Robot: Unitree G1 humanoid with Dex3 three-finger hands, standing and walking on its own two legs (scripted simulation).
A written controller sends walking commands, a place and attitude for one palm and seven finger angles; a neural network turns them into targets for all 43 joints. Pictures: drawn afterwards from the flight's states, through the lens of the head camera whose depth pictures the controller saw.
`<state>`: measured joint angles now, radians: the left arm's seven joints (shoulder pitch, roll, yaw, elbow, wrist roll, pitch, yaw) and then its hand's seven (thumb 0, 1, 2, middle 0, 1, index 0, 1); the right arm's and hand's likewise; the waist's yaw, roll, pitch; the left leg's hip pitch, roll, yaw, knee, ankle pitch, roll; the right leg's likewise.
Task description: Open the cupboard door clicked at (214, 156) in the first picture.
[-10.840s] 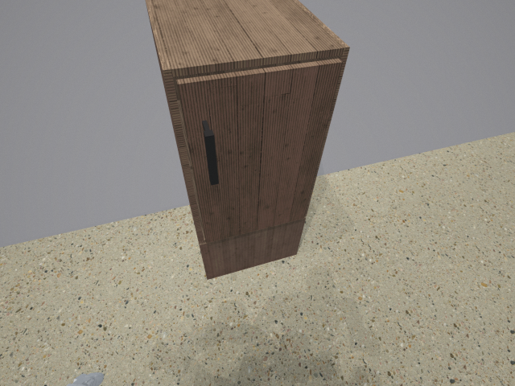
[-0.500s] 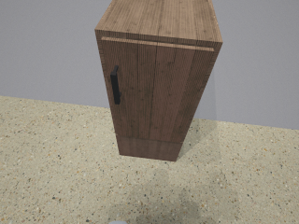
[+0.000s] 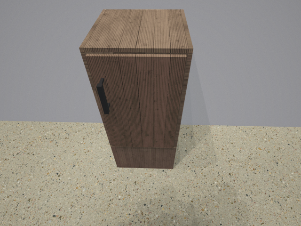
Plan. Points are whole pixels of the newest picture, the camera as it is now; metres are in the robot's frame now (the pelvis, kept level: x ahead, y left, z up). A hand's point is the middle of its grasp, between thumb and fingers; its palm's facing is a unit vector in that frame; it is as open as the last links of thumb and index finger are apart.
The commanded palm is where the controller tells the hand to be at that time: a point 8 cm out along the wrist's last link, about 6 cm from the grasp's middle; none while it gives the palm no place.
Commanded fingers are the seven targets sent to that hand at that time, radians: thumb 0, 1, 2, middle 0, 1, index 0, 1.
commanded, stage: come to a stop and stand still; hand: left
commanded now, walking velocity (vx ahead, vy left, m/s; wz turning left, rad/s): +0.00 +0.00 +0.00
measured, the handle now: (104, 96) +0.60 +0.22 -0.03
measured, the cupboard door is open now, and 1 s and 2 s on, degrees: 0 0 0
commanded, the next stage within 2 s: look again from close up in 1.10 s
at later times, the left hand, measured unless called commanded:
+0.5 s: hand out of the picture +0.00 +0.13 -0.18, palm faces +0.07 -0.99 -0.14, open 7.3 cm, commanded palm none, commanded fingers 0.00 0.90 0.90 -0.20 -0.30 -0.20 -0.30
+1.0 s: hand out of the picture +0.05 +0.16 -0.18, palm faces +0.07 -0.98 -0.20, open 7.3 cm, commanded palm none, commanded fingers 0.00 0.90 0.90 -0.20 -0.30 -0.20 -0.30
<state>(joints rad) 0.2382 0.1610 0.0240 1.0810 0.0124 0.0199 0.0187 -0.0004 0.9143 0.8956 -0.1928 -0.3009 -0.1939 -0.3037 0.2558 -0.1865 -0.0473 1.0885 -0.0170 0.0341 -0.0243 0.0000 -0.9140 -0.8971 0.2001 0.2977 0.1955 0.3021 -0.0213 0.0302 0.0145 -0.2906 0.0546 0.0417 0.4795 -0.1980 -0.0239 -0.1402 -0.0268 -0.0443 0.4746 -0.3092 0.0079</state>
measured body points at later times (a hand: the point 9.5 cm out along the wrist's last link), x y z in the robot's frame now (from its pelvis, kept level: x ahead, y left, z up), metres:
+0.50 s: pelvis +0.02 -0.02 +0.00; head +0.04 -0.02 +0.45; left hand +0.00 +0.18 -0.16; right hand -0.02 -0.22 -0.16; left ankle +0.06 +0.14 -0.74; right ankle -0.03 -0.12 -0.74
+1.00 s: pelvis +0.05 -0.02 +0.00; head +0.06 -0.02 +0.45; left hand +0.04 +0.21 -0.16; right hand +0.08 -0.25 -0.16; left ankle +0.06 +0.14 -0.74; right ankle -0.03 -0.12 -0.74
